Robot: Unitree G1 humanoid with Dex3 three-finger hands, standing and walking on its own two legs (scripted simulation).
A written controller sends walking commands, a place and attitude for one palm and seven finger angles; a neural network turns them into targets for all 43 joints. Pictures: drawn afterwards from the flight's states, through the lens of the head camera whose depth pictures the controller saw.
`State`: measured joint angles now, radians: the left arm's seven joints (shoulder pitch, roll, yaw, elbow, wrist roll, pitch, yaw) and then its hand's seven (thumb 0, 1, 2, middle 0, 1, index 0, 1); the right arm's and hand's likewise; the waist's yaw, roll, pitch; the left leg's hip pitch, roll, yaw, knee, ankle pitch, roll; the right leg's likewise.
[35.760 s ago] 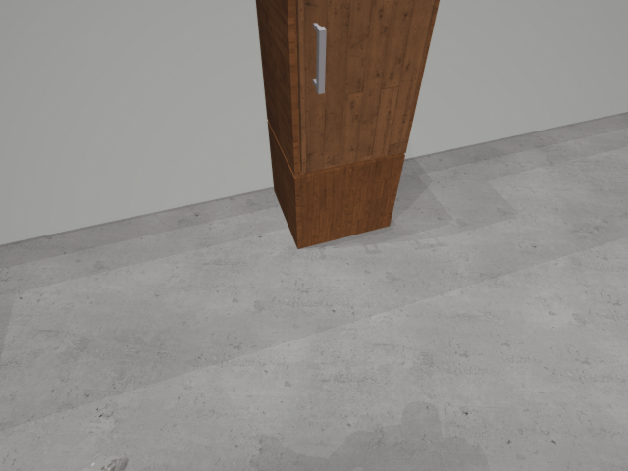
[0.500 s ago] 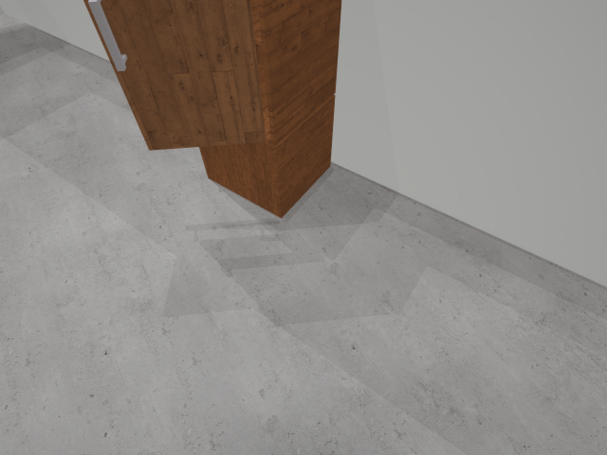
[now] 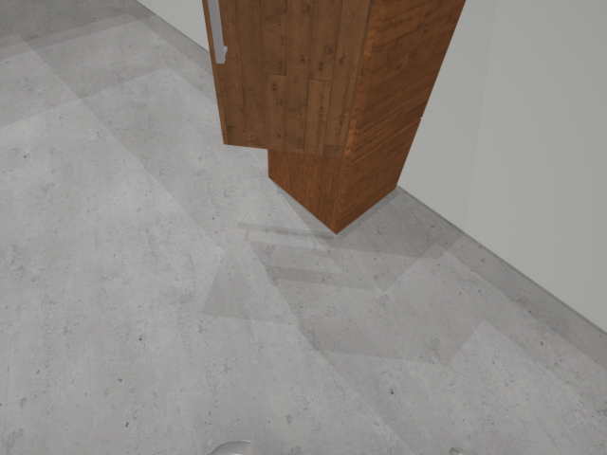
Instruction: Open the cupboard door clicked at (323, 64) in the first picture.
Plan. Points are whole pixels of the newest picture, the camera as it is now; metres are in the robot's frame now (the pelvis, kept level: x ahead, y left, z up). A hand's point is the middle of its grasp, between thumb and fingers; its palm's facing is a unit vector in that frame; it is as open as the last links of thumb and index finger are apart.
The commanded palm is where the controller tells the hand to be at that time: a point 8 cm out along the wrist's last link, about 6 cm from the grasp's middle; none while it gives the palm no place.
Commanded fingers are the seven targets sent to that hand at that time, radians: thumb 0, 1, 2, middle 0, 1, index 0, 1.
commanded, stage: take the last steps up to it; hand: left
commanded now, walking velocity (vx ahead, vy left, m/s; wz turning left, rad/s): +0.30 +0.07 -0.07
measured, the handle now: (218, 23) +0.96 +0.31 +0.06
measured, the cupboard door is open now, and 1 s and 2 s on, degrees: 41 41 41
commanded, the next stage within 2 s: come to a stop and stand still in 0.82 s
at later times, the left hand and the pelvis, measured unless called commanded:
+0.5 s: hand (227, 320) +0.33 +0.16 -0.15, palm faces -0.09 -0.98 -0.19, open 7.4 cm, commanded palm none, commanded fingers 0.00 0.90 0.90 -0.20 -0.30 -0.20 -0.30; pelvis +0.18 +0.01 +0.00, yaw -3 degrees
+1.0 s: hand (191, 334) +0.31 +0.23 -0.17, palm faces +0.03 -0.99 -0.15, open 7.3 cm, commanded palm none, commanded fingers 0.00 0.90 0.90 -0.20 -0.30 -0.20 -0.30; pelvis +0.35 +0.06 +0.01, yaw -3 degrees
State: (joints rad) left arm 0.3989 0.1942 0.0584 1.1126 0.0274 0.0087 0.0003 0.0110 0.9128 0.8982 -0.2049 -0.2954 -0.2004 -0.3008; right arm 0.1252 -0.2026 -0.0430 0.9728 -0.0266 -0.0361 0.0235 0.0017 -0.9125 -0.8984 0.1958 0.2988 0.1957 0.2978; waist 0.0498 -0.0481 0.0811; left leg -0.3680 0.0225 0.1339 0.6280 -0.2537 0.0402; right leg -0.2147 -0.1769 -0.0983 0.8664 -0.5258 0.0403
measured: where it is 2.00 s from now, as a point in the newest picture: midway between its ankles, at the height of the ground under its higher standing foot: (291, 396)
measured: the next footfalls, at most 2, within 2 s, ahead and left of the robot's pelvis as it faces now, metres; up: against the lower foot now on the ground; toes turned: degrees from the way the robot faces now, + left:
right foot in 0.48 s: +0.28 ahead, -0.09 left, +0.00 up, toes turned -9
left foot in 0.90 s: +0.45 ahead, +0.15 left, +0.00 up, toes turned +3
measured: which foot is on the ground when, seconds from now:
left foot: down 0.00-0.48, up 0.50-0.88, down 0.90-1.00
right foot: up 0.00-0.46, down 0.48-0.90, up 0.92-1.00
